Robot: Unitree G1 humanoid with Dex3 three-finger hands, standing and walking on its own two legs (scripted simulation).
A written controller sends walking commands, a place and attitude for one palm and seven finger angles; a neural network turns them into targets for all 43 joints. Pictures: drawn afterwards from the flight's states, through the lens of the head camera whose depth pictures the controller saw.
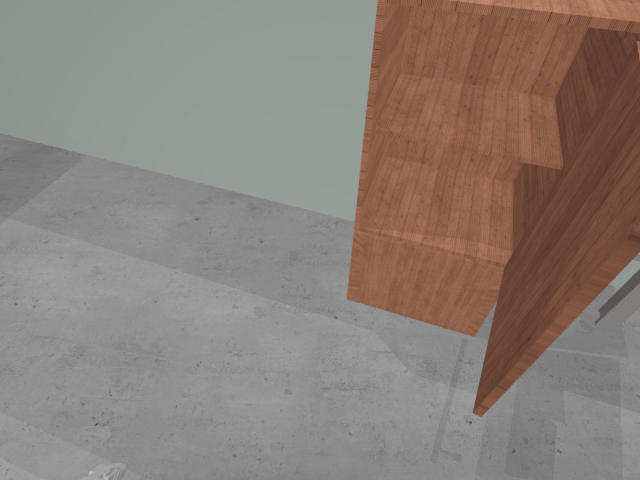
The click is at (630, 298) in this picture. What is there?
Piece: cupboard door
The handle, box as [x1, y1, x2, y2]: [580, 252, 639, 331]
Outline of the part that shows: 639,269 597,311 586,308 580,315 593,319 595,321 595,325 612,331 639,307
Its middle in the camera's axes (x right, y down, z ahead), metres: +0.38 +0.07 +0.50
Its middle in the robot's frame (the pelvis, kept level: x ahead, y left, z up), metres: +0.36 -0.36 +0.07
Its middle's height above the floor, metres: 0.84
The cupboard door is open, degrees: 83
